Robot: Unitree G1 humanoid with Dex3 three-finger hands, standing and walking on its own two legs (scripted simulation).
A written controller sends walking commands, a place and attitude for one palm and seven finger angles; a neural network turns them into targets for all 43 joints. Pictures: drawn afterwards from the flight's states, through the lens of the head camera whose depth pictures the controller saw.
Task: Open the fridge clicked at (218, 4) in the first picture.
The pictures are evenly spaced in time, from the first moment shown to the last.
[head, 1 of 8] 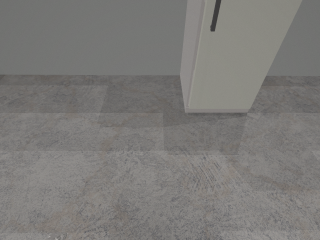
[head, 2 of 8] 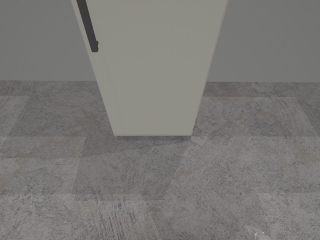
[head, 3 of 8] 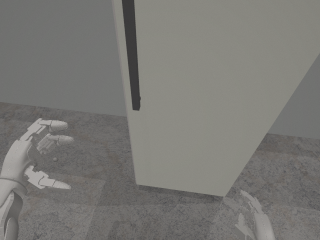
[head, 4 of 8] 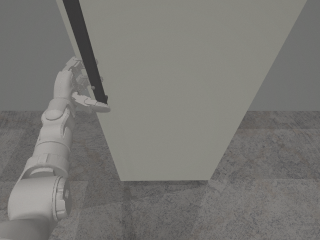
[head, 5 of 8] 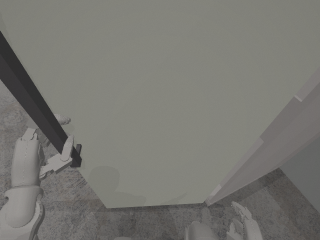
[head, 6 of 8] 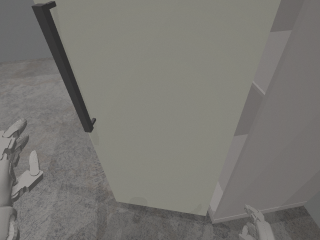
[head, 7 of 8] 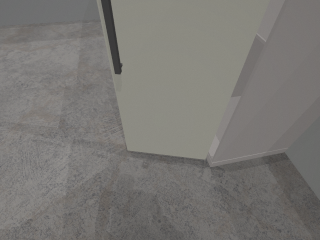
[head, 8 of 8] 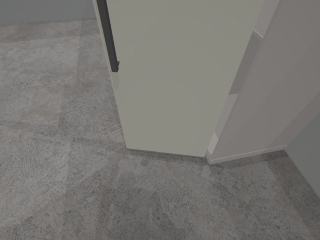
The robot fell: no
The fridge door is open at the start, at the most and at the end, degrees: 0 79 71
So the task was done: yes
